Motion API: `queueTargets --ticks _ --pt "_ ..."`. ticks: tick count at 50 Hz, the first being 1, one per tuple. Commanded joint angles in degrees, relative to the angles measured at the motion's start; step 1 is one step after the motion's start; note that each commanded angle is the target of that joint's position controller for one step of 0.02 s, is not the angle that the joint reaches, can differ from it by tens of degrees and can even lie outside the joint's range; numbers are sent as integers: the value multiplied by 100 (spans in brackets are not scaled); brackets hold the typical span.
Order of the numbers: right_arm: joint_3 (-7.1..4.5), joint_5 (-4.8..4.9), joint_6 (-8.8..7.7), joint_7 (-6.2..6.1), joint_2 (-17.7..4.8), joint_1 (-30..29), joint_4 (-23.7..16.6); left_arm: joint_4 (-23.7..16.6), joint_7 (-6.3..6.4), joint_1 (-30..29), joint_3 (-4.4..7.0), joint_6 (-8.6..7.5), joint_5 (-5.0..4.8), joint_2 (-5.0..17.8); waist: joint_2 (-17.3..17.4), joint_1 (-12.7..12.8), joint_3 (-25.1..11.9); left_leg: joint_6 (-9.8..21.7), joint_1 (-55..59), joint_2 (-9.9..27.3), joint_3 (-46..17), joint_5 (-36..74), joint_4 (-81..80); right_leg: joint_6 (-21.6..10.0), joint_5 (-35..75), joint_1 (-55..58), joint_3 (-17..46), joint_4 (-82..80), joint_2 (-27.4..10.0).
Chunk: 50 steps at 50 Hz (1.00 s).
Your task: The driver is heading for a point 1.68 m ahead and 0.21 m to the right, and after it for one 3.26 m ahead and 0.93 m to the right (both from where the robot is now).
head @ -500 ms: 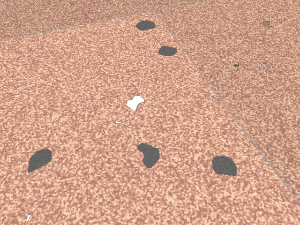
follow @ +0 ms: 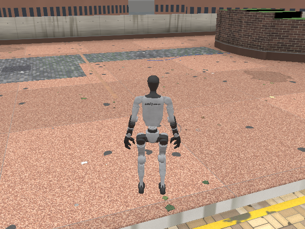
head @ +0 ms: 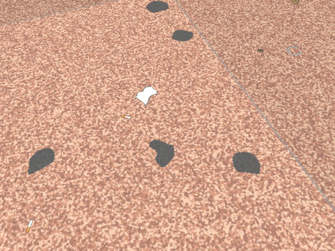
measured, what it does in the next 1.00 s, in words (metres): steps to the right: right foot, then left foot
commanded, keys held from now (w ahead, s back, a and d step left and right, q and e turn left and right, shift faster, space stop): s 0.14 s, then no key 0.52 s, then w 0.34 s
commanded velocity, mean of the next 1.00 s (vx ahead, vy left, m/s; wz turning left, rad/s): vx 0.01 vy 0.00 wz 0.00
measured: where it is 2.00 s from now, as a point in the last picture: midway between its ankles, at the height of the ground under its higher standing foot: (200, 238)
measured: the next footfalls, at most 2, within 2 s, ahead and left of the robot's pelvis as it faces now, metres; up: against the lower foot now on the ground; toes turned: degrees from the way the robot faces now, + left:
right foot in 0.14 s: -0.02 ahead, -0.13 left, +0.00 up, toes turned +1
left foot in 0.62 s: -0.13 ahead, +0.07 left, +0.00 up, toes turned +0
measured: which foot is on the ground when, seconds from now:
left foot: down 0.00-0.14, up 0.16-0.60, down 0.62-1.00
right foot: up 0.00-0.12, down 0.14-0.72, up 0.74-0.98, down 1.00-1.00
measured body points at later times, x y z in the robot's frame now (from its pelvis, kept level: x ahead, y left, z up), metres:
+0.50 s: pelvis -0.09 -0.07 +0.01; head -0.09 -0.10 +0.46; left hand +0.01 +0.17 -0.10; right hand -0.06 -0.35 -0.15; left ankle -0.16 +0.09 -0.68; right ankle -0.06 -0.14 -0.73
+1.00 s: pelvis -0.06 -0.10 +0.00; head -0.05 -0.11 +0.45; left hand +0.05 +0.18 -0.11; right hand -0.10 -0.36 -0.15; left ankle -0.17 +0.07 -0.73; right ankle -0.02 -0.21 -0.73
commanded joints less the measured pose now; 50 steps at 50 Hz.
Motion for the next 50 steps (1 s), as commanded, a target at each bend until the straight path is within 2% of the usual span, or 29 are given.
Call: queueTargets --ticks 1,3,5,6,7,8,9,10,11,13,14,15,17,22,26,29,31,32,33,34,35,36,37,38,39,42,46,49,50 --pt "-207 103 -108 -106 -1028 -488 -542 -108 -8 828 61 78 -31 294 664 317 -694 1420 -46 1978 -1580 3265 -1069 82 -924 282 487 1536 -314" --pt "-259 241 -87 -91 -1113 -679 -543 -90 -11 875 15 31 65 242 483 323 -706 1044 333 1637 -1306 3221 -1020 141 -284 372 230 138 -411" --pt "-296 306 78 -109 -1131 -513 -411 -60 -107 978 29 -68 -5 297 670 295 -856 904 759 1366 -1083 3192 -656 134 794 701 -132 -1546 -272" --pt "-295 395 168 -120 -1056 -373 -372 -25 -212 1063 64 -90 -17 385 500 307 -762 754 689 1099 -857 2708 -326 25 1530 920 -293 -2603 -78" --pt "-273 365 232 -93 -862 152 -260 -166 -313 785 108 -82 38 634 -265 65 -493 452 -2 603 -453 1246 261 -167 2524 1194 215 -3114 -343" --pt "-144 13 261 -93 -352 414 -316 -417 -283 575 213 -15 121 1271 -1988 -189 -423 -6 -1366 -356 200 -2403 1454 -796 5512 1409 1891 -3027 -1991" --pt "-260 -29 229 -101 -550 -415 -491 -454 -317 1073 129 -120 555 1177 -1932 520 -659 -64 -1211 -824 -1036 -3356 3092 -1613 5058 402 2787 -3606 -2659" --pt "-364 159 219 -96 -854 -409 -439 -591 -342 607 141 -246 631 1232 -983 203 -446 60 -1069 -922 -1598 -2857 4195 -1622 3699 148 2320 -3609 -2237" --pt "-415 212 216 -97 -980 -145 -268 -823 -335 -178 173 -335 410 1345 -603 -148 -297 98 -1242 -978 -1714 -2181 4501 -1268 2711 190 1813 -3566 -1775" --pt "-446 158 200 -157 -1002 226 -4 -1098 -279 -816 56 -393 31 869 -491 -288 -183 -121 -1460 -813 -1667 -1320 4543 -856 1412 625 1374 -3584 -1377" --pt "-434 163 145 -148 -919 221 7 -1048 -228 -657 -25 -380 -34 611 -565 -225 -182 -246 -1407 -806 -1496 -1056 4531 -858 1219 782 1240 -3644 -1261" --pt "-420 197 88 -132 -875 179 -7 -954 -182 -383 -103 -379 -37 399 -651 -124 -223 -343 -1398 -728 -1352 -884 4433 -902 1129 1041 1212 -3707 -1247" --pt "-388 245 36 -109 -831 121 -20 -859 -114 -54 -180 -408 30 308 -759 19 -313 -493 -1267 -492 -1188 -707 3891 -946 1079 1489 1216 -3780 -1257" --pt "-228 230 0 25 -610 54 -24 -776 -108 4 -105 -367 10 757 -964 219 -98 -695 -305 103 -479 -1155 1671 -952 226 1492 1351 -4035 -1205" --pt "-124 197 -56 106 -534 480 197 -786 -154 18 8 -307 -31 948 -781 301 31 -481 178 152 -214 -1503 611 -1141 143 1236 1603 -4046 -1307" --pt "-50 130 -112 174 -406 990 479 -799 -193 -163 30 -284 -143 881 -468 87 -39 -148 834 159 -45 -364 -872 -1067 347 978 1473 -3930 -1146" --pt "-2 -20 -130 219 -477 1199 560 -669 -281 -6 62 -315 -132 843 -219 97 -203 142 1430 420 -324 471 -1044 -817 843 641 1208 -3748 -929" --pt "-3 -3 -139 230 -616 1300 570 -694 -341 16 57 -350 -59 729 195 197 -383 266 1508 590 -386 523 -806 -715 866 603 879 -3592 -640" --pt "-4 75 -195 276 -605 1286 626 -748 -334 -207 45 -358 -24 565 657 175 -354 379 889 569 -459 -235 -942 -580 1033 928 366 -3410 -276" --pt "66 51 -276 301 -357 1280 646 -719 -319 -408 30 -351 0 521 633 93 -374 402 488 580 -567 -1285 -1290 -500 1015 1230 112 -3084 -119" --pt "38 20 -328 272 -484 1237 629 -719 -298 -523 38 -334 -30 517 777 59 -291 475 252 657 -763 -2149 -1564 -466 695 1185 -127 -2658 46" --pt "-49 43 -368 232 -801 1235 544 -692 -297 -579 70 -327 -61 604 966 -37 -90 678 296 877 -1183 -2881 -1862 -437 186 681 -380 -2090 258" --pt "-155 84 -423 201 -1117 1223 451 -716 -334 -709 79 -358 -64 647 1207 -138 192 1000 500 1432 -1936 -3404 -2274 -376 267 -22 -612 -1304 374" --pt "-213 119 -496 166 -1236 1269 419 -763 -388 -815 94 -410 -81 705 1250 -211 416 1308 598 1998 -2583 -3332 -2603 -414 402 -560 -341 -552 81" --pt "-201 135 -576 142 -1132 1231 391 -711 -432 -643 153 -439 -137 821 1116 -93 527 1367 977 2148 -2710 -2925 -2660 -438 257 -1169 -65 95 -187" --pt "-126 246 -648 197 -741 1243 271 -653 -533 -575 143 -577 -196 717 628 -18 504 1012 1826 1785 -1986 -1927 -2485 -421 472 -1777 -81 -72 -527" --pt "-163 222 -591 293 -1001 1391 173 -696 -619 -832 22 -688 -173 442 853 -93 422 921 974 1306 -1111 -1306 -2310 -284 897 -107 -708 -1482 -261" --pt "-150 216 -599 356 -1085 1254 33 -233 -548 451 210 -652 -216 824 578 519 120 826 16 1095 -866 -772 -1457 -315 1503 1875 -902 -2122 110" --pt "-80 191 -634 379 -889 1109 -22 -96 -506 1086 326 -673 -232 1103 175 869 -191 601 -289 776 -431 -110 -209 -485 1408 2638 -317 -2420 -269"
